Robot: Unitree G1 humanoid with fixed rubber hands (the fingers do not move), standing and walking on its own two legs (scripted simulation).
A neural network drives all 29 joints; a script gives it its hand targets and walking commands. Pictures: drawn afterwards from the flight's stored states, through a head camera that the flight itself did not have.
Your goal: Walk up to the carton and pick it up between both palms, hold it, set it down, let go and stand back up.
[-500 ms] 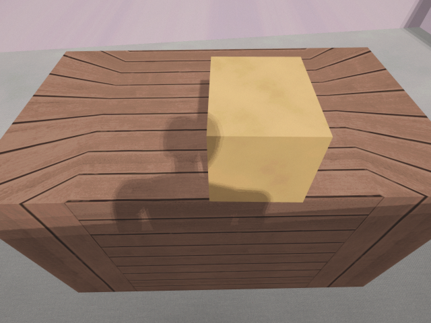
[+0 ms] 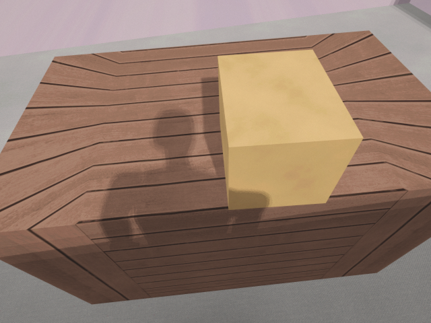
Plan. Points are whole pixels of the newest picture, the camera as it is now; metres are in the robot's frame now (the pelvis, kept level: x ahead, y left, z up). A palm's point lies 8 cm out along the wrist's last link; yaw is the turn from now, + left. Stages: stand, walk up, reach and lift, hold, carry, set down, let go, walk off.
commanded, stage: walk up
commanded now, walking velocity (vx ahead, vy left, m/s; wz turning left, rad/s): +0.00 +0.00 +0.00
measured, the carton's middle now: (271, 128) +0.50 -0.12 +0.06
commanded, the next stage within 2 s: stand in 0.76 s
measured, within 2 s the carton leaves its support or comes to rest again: neither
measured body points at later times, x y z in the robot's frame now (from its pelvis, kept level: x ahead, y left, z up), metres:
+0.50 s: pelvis +0.01 -0.10 -0.01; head +0.03 -0.12 +0.44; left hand +0.04 +0.12 -0.16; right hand -0.04 -0.34 -0.17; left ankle -0.04 +0.06 -0.73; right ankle +0.04 -0.25 -0.74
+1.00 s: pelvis +0.02 -0.11 +0.00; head +0.02 -0.10 +0.45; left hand +0.00 +0.11 -0.16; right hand +0.02 -0.33 -0.15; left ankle -0.01 +0.01 -0.74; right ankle +0.04 -0.25 -0.74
